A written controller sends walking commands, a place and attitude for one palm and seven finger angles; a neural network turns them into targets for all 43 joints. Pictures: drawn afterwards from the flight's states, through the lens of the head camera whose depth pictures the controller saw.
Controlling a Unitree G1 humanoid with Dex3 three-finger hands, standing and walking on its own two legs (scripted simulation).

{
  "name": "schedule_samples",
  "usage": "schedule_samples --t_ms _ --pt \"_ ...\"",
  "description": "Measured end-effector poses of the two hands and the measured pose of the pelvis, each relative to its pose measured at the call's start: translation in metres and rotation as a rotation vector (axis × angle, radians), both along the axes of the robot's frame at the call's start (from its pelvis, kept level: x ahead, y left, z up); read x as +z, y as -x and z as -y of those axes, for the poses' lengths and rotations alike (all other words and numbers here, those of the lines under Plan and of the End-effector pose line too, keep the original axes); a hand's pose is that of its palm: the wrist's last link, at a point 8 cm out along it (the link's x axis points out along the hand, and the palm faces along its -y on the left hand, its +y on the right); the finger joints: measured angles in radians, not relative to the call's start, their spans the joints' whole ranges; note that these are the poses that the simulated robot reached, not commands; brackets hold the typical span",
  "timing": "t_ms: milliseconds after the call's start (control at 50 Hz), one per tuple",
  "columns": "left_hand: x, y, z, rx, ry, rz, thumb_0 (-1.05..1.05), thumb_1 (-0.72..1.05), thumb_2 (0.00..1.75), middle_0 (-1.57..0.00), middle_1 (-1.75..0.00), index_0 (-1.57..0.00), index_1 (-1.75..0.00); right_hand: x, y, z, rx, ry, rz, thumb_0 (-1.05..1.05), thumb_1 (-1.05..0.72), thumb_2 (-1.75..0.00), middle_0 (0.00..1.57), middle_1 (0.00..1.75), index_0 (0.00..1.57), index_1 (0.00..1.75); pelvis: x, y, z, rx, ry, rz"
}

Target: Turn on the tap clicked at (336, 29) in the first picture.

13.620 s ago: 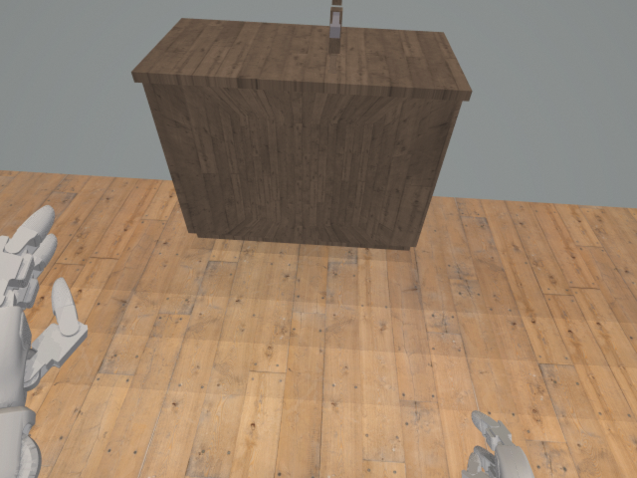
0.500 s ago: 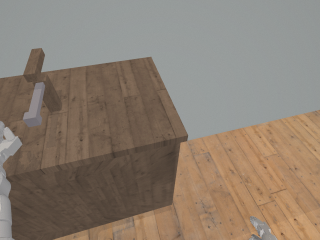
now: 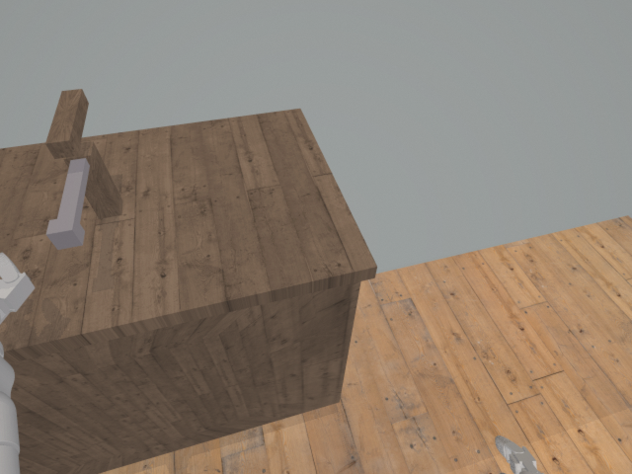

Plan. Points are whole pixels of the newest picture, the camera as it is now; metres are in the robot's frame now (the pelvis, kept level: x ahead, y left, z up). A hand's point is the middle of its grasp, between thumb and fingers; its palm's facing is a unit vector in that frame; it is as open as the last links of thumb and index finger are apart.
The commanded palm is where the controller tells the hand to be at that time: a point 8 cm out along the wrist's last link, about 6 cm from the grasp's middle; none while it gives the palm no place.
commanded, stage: push the lever round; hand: left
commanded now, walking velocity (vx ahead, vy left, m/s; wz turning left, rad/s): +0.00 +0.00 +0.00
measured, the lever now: (66, 232) +0.35 +0.34 +0.13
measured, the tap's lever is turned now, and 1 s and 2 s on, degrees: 0 3 26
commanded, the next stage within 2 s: none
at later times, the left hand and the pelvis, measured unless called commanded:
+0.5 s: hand (60, 268) +0.31 +0.33 +0.11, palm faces +0.55 -0.83 -0.11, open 7.8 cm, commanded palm +0.26 +0.36 +0.11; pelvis +0.00 -0.01 +0.00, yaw +0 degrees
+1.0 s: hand (79, 267) +0.31 +0.31 +0.11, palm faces +0.60 -0.80 -0.08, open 7.6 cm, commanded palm +0.27 +0.33 +0.11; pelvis +0.00 -0.02 +0.00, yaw +0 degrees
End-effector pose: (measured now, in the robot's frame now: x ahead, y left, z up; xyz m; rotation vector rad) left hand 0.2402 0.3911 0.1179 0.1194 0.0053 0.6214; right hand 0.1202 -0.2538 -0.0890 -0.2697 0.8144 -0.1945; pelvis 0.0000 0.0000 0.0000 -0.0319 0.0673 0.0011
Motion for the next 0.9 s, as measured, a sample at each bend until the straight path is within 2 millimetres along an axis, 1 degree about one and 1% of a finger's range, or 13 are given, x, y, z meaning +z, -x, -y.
schedule_samples --t_ms 80,200,280,480,680,780,900 --pt "0.005 0.0 0.006 -0.027 0.0 0.016 0.02 0.9 0.9 -0.16 -0.15 -0.16 -0.15 0.0 -0.008 -0.004 0.014 -0.009 0.017 0.01 -0.9 -0.9 0.21 0.3 0.2 0.3 0.0 0.001 0.0 0.006 -0.002 0.004" --pt "0.001 -0.002 0.011 -0.025 0.022 -0.017 0.02 0.89 0.9 -0.16 -0.15 -0.16 -0.15 0.003 -0.017 -0.008 0.027 -0.023 0.05 0.01 -0.9 -0.9 0.21 0.3 0.2 0.3 0.001 0.002 0.002 0.007 -0.005 0.006" --pt "0.001 -0.005 0.016 -0.016 0.021 -0.007 0.02 0.89 0.9 -0.16 -0.15 -0.16 -0.15 0.004 -0.02 -0.006 0.036 -0.023 0.057 0.01 -0.9 -0.9 0.21 0.3 0.2 0.3 0.0 0.003 0.005 0.009 -0.005 0.006" --pt "0.001 -0.019 0.03 -0.03 0.022 -0.016 0.02 0.89 0.9 -0.16 -0.15 -0.16 -0.15 0.0 -0.012 0.007 0.011 -0.021 0.026 0.01 -0.9 -0.9 0.21 0.3 0.2 0.3 0.0 0.0 0.012 0.002 -0.008 0.002" --pt "-0.001 -0.02 0.037 -0.018 0.021 -0.022 0.02 0.89 0.9 -0.16 -0.15 -0.16 -0.15 -0.005 -0.001 0.02 -0.023 -0.021 -0.013 0.01 -0.9 -0.9 0.21 0.3 0.2 0.3 0.0 -0.003 0.017 -0.004 -0.012 -0.001" --pt "-0.002 -0.021 0.04 -0.008 0.023 -0.016 0.02 0.91 0.91 -0.16 -0.15 -0.16 -0.15 -0.007 -0.001 0.022 -0.021 -0.02 -0.024 0.01 -0.9 -0.9 0.2 0.3 0.2 0.3 0.0 -0.003 0.02 -0.001 -0.013 -0.002" --pt "-0.003 -0.023 0.045 0.0 0.03 -0.012 0.02 0.93 0.92 -0.16 -0.15 -0.16 -0.15 -0.008 -0.007 0.02 -0.009 -0.026 -0.017 0.01 -0.9 -0.9 0.2 0.3 0.2 0.3 0.0 -0.002 0.022 0.002 -0.014 -0.004"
